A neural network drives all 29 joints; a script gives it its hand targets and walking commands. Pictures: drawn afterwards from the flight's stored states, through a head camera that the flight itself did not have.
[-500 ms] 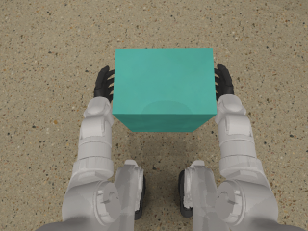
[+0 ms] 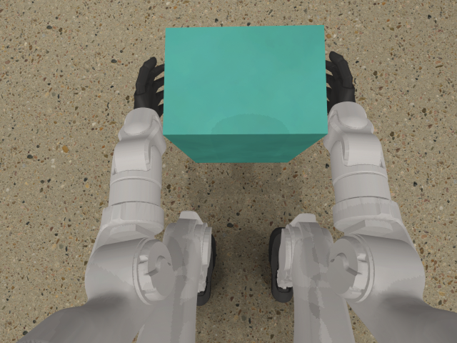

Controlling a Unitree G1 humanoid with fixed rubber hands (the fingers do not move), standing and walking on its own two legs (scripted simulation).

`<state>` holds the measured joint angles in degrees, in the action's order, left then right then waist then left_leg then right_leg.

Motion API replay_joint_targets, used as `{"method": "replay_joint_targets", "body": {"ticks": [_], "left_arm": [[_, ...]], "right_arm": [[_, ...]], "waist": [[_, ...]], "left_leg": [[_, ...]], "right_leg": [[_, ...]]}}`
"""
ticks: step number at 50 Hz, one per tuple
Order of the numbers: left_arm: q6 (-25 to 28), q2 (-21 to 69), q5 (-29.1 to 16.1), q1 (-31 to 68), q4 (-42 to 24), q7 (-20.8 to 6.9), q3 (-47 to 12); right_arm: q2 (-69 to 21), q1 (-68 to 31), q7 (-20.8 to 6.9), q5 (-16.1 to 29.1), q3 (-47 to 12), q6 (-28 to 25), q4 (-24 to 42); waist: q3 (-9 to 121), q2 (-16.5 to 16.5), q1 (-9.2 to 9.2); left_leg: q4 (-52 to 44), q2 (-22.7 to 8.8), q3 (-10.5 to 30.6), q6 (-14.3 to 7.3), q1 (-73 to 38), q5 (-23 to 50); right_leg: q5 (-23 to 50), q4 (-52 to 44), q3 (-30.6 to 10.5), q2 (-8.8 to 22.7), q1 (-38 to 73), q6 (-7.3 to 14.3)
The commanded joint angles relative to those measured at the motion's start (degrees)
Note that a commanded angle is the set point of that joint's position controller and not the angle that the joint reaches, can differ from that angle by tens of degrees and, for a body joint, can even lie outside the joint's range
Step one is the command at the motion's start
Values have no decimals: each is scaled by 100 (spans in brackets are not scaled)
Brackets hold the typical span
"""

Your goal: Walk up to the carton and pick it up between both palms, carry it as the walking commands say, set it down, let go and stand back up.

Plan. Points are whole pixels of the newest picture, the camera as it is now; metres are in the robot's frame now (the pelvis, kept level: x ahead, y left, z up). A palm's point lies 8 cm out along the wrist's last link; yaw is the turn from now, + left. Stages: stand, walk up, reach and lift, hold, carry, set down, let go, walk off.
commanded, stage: set down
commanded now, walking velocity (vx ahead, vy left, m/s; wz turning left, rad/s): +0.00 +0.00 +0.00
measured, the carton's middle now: (242, 112) +0.49 +0.01 -0.15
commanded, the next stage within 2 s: none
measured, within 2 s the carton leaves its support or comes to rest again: rests again in 1.90 s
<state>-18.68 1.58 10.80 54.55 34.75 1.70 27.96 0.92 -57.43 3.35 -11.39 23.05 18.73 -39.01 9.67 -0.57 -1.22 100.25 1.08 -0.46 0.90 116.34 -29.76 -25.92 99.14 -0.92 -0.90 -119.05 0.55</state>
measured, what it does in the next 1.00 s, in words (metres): lowers itself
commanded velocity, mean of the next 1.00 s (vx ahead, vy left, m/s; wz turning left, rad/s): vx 0.00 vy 0.00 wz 0.00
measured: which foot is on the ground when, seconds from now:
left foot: down 0.00-1.00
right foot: down 0.00-1.00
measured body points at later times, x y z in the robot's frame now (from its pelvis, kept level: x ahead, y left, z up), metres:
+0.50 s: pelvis -0.01 +0.00 -0.06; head +0.31 -0.01 +0.26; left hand +0.51 +0.16 -0.18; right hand +0.52 -0.15 -0.18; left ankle +0.10 +0.12 -0.46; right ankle +0.11 -0.11 -0.46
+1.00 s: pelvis -0.01 +0.01 -0.10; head +0.34 -0.01 +0.19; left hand +0.52 +0.16 -0.24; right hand +0.54 -0.15 -0.24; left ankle +0.10 +0.12 -0.46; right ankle +0.11 -0.11 -0.46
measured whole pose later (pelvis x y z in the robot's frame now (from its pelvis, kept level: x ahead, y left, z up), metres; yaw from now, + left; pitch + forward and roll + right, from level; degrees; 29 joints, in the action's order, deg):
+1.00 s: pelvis -0.01 +0.01 -0.10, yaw +0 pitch +43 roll +2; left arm -14.4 -6.5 0.9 67.7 41.9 7.1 20.3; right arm 10.9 -72.6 6.9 -0.6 14.3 14.2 -48.3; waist -6.4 0.2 -0.7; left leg 120.8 2.0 -0.9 0.7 130.7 -33.2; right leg -28.8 119.3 -1.3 -1.1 -133.5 -0.3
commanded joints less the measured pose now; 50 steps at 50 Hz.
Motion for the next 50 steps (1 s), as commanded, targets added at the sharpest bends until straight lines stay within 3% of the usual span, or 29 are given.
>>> {"method": "replay_joint_targets", "body": {"ticks": [1,38,45,50], "left_arm": [[77,5266,-779,3833,101,-1324,-3156],[490,4340,-1285,5094,294,-1176,-3326],[578,4428,-1688,5341,-99,-1053,-3787],[595,4390,-1668,5349,32,-1015,-3731]], "right_arm": [[-5485,-3564,-1222,732,-2898,-158,-69],[-4509,-4814,-1185,1376,-3045,-583,-416],[-4634,-5057,-1158,1731,-3457,-660,-38],[-4648,-5024,-1158,1723,-3379,-660,-189]], "waist": [[5746,-197,-98],[5474,-159,-51],[6411,-120,-40],[5987,-126,-25]], "left_leg": [[-829,873,-360,114,-2392,1172],[727,640,-341,63,-1670,1469],[1003,670,-352,49,-2196,1961],[1025,687,-328,22,-2030,1787]], "right_leg": [[1084,-655,265,-855,3729,-137],[1473,1033,316,-621,2828,-134],[1907,1336,353,-641,3217,-138],[1710,1356,362,-642,2938,-147]]}}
